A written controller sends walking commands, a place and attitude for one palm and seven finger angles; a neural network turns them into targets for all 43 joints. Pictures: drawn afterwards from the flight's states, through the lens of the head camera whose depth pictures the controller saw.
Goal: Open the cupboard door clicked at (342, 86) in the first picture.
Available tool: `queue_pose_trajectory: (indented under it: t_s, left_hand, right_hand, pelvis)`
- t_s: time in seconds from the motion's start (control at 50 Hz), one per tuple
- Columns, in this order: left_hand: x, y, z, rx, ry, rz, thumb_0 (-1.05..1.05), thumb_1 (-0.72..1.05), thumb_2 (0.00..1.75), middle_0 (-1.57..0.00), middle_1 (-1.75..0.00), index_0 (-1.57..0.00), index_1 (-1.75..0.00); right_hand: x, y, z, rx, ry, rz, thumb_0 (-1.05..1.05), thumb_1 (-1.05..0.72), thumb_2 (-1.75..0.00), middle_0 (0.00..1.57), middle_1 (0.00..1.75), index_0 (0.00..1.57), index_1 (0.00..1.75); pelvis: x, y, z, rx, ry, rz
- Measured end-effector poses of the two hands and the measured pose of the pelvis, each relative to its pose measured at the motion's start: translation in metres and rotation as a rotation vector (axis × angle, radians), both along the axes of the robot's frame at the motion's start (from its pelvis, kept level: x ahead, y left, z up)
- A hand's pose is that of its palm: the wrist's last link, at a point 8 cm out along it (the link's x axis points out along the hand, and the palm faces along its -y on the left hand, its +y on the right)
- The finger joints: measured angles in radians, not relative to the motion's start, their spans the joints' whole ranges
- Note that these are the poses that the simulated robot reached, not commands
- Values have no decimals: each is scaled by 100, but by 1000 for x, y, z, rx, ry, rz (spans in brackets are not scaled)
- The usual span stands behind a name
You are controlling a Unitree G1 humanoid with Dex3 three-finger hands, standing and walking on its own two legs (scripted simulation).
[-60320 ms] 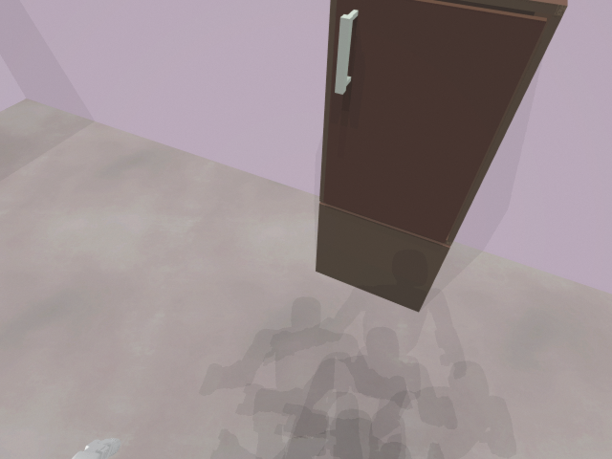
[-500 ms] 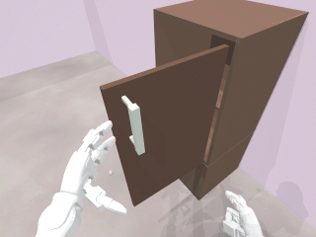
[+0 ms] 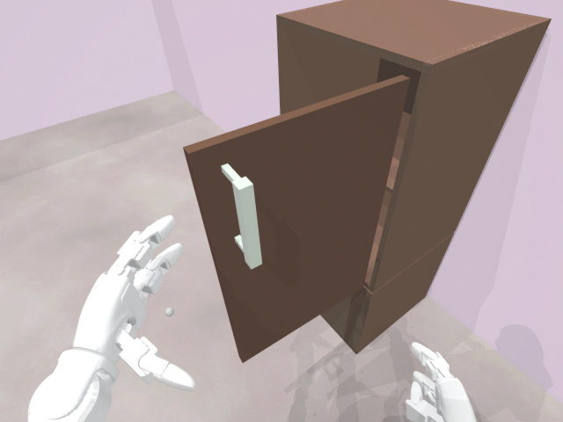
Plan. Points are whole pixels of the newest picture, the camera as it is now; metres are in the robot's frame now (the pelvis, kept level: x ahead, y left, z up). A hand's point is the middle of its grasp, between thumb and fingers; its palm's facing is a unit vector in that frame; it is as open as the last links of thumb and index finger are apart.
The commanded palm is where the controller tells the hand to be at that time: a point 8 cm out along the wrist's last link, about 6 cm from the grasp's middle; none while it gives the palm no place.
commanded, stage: draw the hand back to the body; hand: left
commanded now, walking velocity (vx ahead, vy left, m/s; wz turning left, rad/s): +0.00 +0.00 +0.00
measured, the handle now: (241, 218) +0.35 +0.09 +0.15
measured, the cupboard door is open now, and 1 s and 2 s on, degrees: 86 86 86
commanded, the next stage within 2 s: step back with the hand held close in 1.36 s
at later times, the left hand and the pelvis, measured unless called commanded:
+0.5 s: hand (98, 315) +0.19 +0.22 +0.15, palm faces +0.29 -0.91 -0.28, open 14.7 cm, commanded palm +0.15 +0.27 +0.17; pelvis +0.00 +0.02 +0.01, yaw +0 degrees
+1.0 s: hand (56, 285) +0.22 +0.28 +0.16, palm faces +0.44 -0.81 -0.39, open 8.9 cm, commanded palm +0.17 +0.32 +0.18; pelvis +0.02 +0.02 +0.01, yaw -1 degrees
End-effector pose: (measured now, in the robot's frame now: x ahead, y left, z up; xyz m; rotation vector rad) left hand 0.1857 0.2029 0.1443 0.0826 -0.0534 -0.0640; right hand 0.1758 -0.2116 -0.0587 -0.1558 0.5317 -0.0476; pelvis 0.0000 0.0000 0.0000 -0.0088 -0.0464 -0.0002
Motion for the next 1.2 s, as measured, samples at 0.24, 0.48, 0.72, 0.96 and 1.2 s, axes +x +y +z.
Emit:
queue_pose_trajectory:
  t_s: [0.24, 0.48, 0.72, 0.96, 1.2]
  left_hand:
    - [-13, 33, 7, 13, -3, 31, -1, -49, 30, -15, -31, -15, -30]
    - [-30, 62, 14, 202, -82, 334, -1, -25, 40, -16, -31, -16, -30]
    - [-18, 85, 25, 292, -110, 417, 0, 15, 57, -18, -31, -18, -30]
    - [-12, 107, 35, 347, -115, 485, 1, 56, 75, -20, -31, -19, -30]
    - [-13, 106, 37, 340, -115, 518, 1, 85, 88, -20, -31, -20, -30]
  right_hand:
    - [4, 11, 7, -8, -36, 18, 1, -90, -90, 20, 30, 20, 30]
    - [0, 20, 7, -45, 19, 26, 1, -90, -90, 20, 30, 20, 30]
    - [-5, 24, -11, -34, 143, 0, 1, -90, -90, 20, 30, 20, 30]
    - [12, 13, -8, -39, 147, -25, 1, -90, -90, 20, 30, 20, 30]
    - [20, 9, -6, -41, 139, -13, 1, -90, -90, 20, 30, 20, 29]
  pelvis:
    - [-3, 8, 2, -6, -9, 4]
    - [-5, 16, 7, -6, -28, -6]
    - [7, 22, 12, -3, -32, -15]
    - [18, 22, 13, -5, -24, -21]
    - [20, 17, 13, -4, -22, -16]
